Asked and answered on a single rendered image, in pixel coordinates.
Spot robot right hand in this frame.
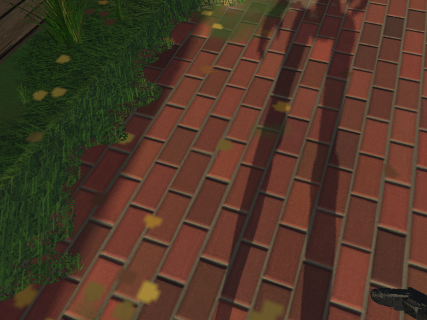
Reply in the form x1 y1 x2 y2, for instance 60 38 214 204
370 287 427 320

